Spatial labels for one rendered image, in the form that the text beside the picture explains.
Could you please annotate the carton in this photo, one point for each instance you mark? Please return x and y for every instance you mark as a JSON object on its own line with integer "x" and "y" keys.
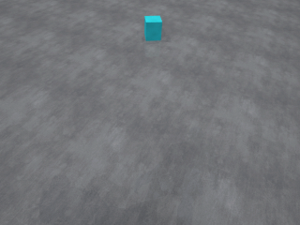
{"x": 152, "y": 28}

